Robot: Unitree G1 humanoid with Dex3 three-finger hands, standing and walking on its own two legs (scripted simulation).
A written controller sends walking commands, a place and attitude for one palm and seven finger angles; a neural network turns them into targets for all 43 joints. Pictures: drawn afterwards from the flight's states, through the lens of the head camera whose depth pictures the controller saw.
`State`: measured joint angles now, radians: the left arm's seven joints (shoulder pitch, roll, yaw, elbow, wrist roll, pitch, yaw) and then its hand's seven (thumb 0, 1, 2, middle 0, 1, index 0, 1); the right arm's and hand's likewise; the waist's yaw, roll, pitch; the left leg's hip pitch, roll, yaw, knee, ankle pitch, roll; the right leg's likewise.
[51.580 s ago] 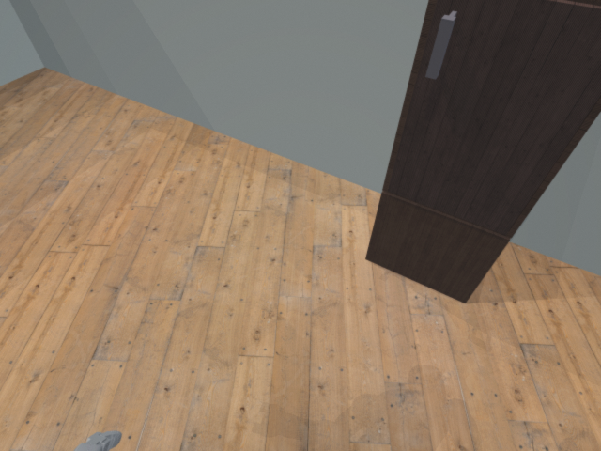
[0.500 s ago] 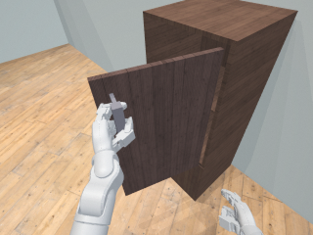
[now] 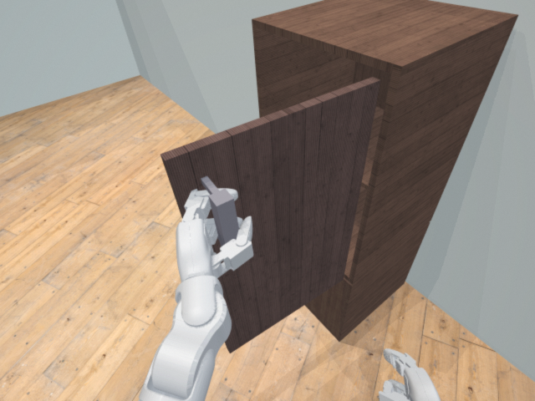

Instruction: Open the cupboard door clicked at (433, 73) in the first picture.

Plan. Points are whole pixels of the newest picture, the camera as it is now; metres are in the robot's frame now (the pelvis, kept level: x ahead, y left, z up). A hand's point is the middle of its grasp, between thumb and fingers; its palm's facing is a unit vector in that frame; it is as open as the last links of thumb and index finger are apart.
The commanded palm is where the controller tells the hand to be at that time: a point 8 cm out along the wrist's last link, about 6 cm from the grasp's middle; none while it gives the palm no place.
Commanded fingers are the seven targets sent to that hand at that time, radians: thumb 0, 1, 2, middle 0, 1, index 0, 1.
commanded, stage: open thumb and fingers to let go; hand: left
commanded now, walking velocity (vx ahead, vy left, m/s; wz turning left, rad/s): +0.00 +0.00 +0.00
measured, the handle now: (220, 220) +0.33 +0.10 +0.14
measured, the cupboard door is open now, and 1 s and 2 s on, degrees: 85 84 85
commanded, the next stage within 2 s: slide the hand sideways off the handle in 0.62 s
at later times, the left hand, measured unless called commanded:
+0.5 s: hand (234, 242) +0.28 +0.07 +0.15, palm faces +0.23 -0.97 +0.00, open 14.5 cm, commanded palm +0.24 +0.10 +0.14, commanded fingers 0.00 -0.50 0.30 -0.18 -0.50 -0.18 -0.50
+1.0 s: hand (226, 258) +0.26 +0.08 +0.14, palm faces -0.19 -0.98 -0.02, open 16.5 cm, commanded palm +0.23 +0.11 +0.14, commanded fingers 0.00 -0.50 0.30 -0.15 -0.30 -0.15 -0.30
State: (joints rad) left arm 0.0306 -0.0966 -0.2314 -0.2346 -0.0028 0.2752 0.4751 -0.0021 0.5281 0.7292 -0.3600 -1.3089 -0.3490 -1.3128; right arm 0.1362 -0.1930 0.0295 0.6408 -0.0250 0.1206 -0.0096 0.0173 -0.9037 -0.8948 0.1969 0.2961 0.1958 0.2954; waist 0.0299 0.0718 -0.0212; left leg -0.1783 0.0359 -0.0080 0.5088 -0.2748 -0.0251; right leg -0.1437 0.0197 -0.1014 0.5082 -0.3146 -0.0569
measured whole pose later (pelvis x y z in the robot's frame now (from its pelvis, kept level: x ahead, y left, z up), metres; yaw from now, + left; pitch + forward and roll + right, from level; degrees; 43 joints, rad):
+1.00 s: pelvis -0.04 +0.04 +0.00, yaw +0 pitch -5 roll +0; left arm -0.13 0.04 -0.22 -0.04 -0.12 0.16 0.06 -0.02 -0.50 0.30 -0.17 -0.34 -0.10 -0.35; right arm 0.18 -0.20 0.06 0.59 0.03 0.08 -0.01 0.02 -0.90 -0.89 0.20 0.30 0.20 0.30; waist 0.02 0.05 -0.01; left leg -0.22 -0.02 0.02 0.55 -0.25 0.03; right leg -0.19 -0.04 -0.07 0.56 -0.28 0.00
